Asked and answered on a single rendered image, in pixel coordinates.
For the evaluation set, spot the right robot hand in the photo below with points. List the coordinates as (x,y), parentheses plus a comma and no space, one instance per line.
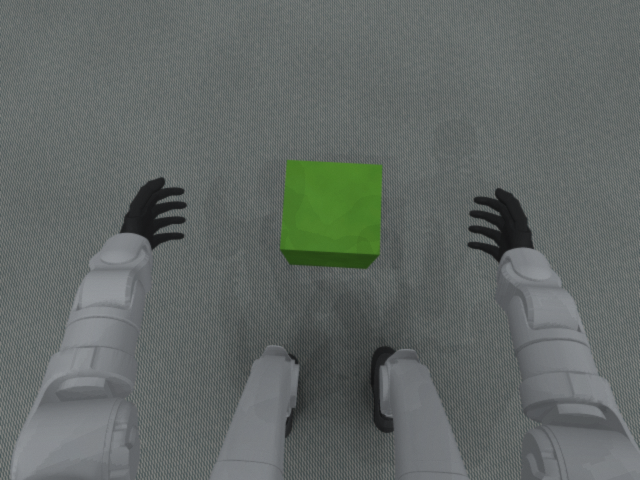
(512,223)

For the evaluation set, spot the robot right upper arm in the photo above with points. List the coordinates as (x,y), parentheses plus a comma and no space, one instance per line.
(568,453)

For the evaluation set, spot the robot thigh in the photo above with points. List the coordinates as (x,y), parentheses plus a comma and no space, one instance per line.
(424,444)
(253,448)

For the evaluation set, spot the robot left forearm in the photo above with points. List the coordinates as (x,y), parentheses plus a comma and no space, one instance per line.
(96,357)

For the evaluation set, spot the robot left upper arm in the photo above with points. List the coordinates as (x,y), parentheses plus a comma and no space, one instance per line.
(96,439)

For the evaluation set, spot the carton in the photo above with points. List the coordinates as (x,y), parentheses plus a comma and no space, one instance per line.
(331,214)

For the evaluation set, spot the left robot thigh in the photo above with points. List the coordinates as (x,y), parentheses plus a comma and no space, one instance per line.
(253,448)

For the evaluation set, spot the left robot hand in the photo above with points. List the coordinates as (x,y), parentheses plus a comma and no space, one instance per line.
(143,210)

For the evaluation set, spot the robot right forearm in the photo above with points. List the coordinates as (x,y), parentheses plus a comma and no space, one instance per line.
(560,382)

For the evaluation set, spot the right robot thigh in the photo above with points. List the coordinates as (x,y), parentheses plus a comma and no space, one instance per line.
(424,444)

